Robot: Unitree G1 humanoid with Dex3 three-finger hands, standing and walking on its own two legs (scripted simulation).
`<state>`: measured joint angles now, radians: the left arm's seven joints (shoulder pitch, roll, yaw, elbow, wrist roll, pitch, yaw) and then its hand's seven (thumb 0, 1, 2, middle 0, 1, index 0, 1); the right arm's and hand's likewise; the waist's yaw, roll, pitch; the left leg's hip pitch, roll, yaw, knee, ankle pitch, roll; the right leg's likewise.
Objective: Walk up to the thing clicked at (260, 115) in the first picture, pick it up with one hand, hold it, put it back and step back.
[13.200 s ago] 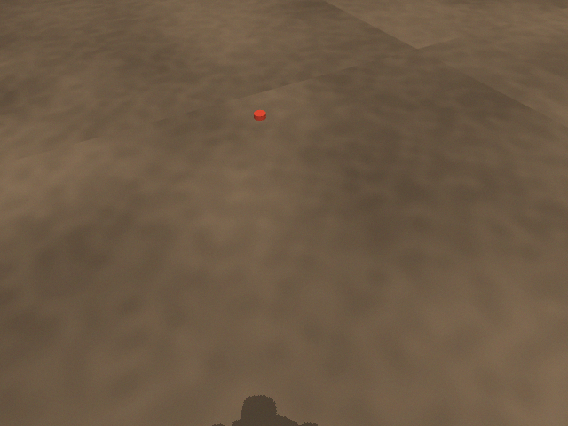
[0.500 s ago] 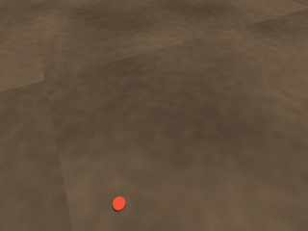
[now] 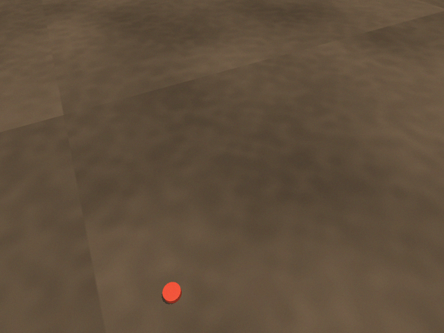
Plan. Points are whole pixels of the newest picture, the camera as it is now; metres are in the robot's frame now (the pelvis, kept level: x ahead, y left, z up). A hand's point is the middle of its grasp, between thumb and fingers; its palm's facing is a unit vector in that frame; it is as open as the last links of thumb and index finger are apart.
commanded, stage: stand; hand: left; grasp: from above
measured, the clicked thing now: (172, 292) +0.45 +0.26 -0.77
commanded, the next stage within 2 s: rise first in 0.14 s
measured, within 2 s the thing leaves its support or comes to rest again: neither
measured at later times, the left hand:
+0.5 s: hand out of the picture +0.16 +0.25 -0.17, palm faces -0.02 -0.94 -0.33, open 9.3 cm
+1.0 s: hand out of the picture +0.13 +0.27 -0.23, palm faces -0.15 -0.89 -0.44, open 14.1 cm
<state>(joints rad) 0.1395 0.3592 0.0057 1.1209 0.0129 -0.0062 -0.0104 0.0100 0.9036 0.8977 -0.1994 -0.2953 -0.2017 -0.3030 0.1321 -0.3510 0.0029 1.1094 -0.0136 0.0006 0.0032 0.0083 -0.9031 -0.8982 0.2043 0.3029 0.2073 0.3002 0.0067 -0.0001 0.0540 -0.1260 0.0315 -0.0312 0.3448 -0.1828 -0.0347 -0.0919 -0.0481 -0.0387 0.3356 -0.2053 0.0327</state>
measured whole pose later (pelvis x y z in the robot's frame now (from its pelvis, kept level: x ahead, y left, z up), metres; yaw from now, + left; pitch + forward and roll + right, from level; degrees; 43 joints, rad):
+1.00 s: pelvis -0.02 +0.02 -0.09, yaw -2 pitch +16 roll -2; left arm 0.20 0.32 0.15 0.54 0.22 0.21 0.00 0.00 -0.55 1.00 -0.11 -1.01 -0.09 -1.04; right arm 0.20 -0.23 -0.04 0.59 0.00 -0.12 -0.03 0.01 -0.90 -0.90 0.20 0.30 0.21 0.30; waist -0.02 0.00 -0.10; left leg -0.89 0.05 -0.03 1.11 -0.51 -0.02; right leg -0.84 -0.03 0.00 1.06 -0.50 0.05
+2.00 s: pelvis -0.10 +0.01 -0.37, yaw -5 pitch +33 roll -5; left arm -0.54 0.65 0.18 0.97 0.92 -0.23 0.12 0.00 -0.55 1.05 -0.07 -1.05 -0.06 -1.07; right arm 0.09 -0.28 -0.05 0.73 -0.05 -0.10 0.06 0.01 -0.87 -0.89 0.20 0.30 0.21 0.30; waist -0.05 0.01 -0.10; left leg -2.07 0.02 -0.13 2.15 -0.66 -0.05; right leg -2.02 0.00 0.00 2.11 -0.68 0.06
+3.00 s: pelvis -0.09 +0.03 -0.46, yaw -9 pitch +33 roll -9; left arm -0.89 0.84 0.20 1.44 1.33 -0.32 0.42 0.01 -0.54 1.00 -0.07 -1.02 -0.08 -1.03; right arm 0.11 -0.26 0.03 0.77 -0.19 -0.02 0.15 0.00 -0.91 -0.90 0.20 0.30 0.21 0.30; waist -0.21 -0.03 -0.04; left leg -2.33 -0.01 -0.18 2.44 -0.70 -0.03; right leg -2.23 0.02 -0.01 2.34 -0.71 0.07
